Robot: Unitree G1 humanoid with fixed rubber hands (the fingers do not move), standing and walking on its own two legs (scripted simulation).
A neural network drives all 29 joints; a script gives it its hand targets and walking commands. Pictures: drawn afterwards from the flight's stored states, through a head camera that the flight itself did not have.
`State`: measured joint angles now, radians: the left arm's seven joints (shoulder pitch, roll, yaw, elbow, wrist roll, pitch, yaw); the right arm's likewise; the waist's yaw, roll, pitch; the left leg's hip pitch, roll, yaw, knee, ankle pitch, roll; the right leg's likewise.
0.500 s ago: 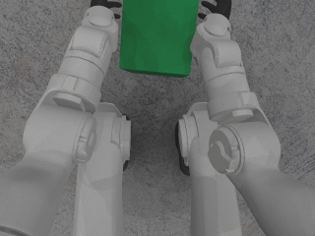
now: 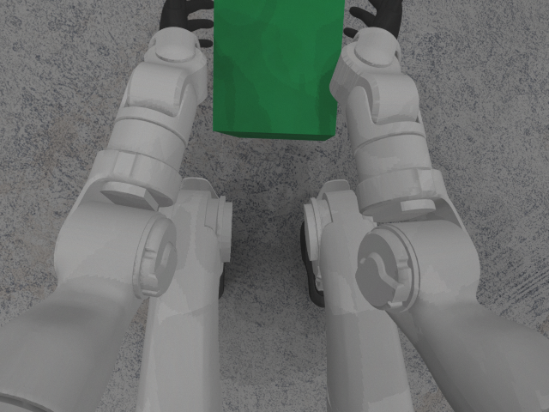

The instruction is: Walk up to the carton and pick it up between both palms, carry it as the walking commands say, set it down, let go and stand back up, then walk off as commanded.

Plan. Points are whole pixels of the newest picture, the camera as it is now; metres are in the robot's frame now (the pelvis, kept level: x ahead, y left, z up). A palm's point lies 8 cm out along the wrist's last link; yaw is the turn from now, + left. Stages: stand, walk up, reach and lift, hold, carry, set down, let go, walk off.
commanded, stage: reach and lift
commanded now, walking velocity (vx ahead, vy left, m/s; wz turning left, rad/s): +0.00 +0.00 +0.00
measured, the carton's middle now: (281, 61) +0.53 -0.01 -0.18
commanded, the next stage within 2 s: none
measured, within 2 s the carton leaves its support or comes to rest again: neither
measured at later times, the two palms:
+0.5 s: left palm (172, 24) +0.51 +0.10 -0.03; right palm (415, 29) +0.50 -0.11 +0.00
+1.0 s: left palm out of the picture +0.49 +0.11 +0.04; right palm (460, 5) +0.49 -0.11 +0.07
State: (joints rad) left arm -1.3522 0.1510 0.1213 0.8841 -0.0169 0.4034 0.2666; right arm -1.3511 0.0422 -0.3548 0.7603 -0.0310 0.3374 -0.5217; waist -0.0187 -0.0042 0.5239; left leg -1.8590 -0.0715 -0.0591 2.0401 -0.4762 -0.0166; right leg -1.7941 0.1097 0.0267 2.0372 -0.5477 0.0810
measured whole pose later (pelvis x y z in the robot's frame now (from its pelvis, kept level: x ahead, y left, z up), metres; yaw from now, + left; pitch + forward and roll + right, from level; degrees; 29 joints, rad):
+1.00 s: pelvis -0.01 +0.01 +0.10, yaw +1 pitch +9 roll -4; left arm -1.21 0.08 0.14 0.81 0.01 0.46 0.28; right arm -1.21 0.09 -0.37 0.69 -0.09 0.39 -0.49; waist -0.04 0.03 0.52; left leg -1.43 -0.07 -0.09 1.73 -0.45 -0.01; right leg -1.36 0.11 0.03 1.70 -0.50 0.07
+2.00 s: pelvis +0.06 +0.01 +0.24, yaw +1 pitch +16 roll -4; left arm -0.72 -0.13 0.25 0.78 0.19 0.41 0.25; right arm -0.75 0.25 -0.48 0.68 -0.27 0.35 -0.35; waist -0.07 0.04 -0.04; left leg -1.10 -0.06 -0.11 1.23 -0.40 0.01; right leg -1.03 0.08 0.04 1.17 -0.42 0.05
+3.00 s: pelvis +0.10 +0.01 +0.32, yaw +3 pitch -1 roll -3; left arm -0.62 -0.18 0.25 0.76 0.21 0.58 0.29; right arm -0.57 0.26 -0.46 0.68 -0.28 0.49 -0.30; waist -0.09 0.03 -0.07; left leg -0.49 -0.05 -0.12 0.82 -0.31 0.02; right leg -0.41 0.06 0.06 0.72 -0.31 0.04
